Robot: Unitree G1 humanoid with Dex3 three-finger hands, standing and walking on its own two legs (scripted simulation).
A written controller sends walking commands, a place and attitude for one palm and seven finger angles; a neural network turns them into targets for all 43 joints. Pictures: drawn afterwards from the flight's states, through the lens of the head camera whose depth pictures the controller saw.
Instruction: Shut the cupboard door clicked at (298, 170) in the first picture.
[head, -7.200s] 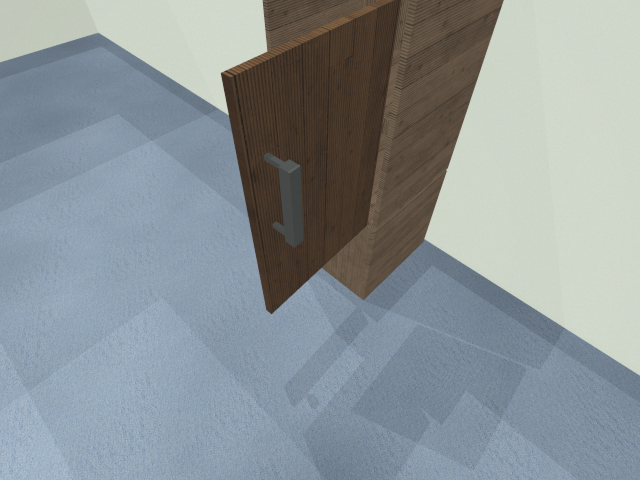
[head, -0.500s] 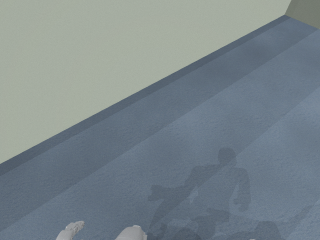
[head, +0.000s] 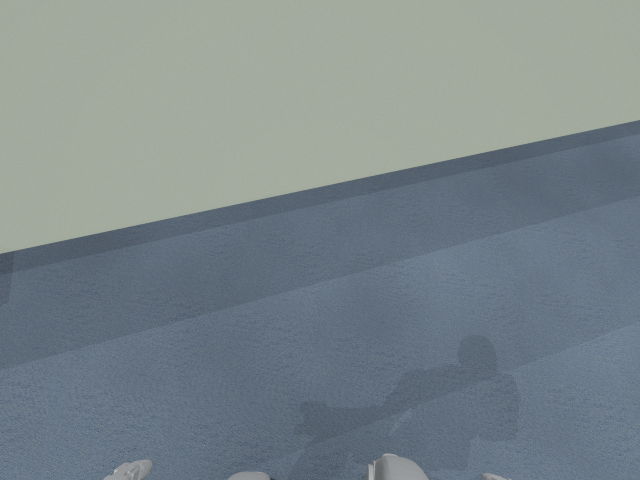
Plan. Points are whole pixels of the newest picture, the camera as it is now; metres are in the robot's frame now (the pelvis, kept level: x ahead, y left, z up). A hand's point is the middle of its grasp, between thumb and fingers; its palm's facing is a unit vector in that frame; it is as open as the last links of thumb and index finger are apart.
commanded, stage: walk to a spot facing it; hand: left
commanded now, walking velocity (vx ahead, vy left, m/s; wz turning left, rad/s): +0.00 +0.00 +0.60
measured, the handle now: out of the picture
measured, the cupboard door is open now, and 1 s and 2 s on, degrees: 93 93 93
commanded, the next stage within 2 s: none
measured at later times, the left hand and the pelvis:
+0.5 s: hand out of the picture +0.00 +0.17 -0.18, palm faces +0.33 -0.92 -0.19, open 7.4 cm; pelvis +0.01 -0.03 -0.01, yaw +19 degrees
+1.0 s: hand out of the picture +0.01 +0.17 -0.15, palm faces +0.59 -0.77 -0.25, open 7.4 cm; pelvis +0.05 -0.04 +0.00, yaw +37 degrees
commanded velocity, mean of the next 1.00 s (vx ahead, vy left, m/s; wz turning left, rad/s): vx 0.08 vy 0.00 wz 0.60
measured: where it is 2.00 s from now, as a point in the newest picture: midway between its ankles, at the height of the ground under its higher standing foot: (228, 430)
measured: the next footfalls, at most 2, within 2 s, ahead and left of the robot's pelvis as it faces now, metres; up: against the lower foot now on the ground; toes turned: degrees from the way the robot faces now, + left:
right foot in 0.16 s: +0.04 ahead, -0.16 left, +0.00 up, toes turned +4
left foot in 0.52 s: +0.02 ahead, +0.10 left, +0.00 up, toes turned +25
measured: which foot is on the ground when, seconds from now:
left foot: down 0.00-0.16, up 0.18-0.50, down 0.52-0.90, up 0.92-1.00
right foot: up 0.00-0.14, down 0.16-0.50, up 0.52-0.88, down 0.90-1.00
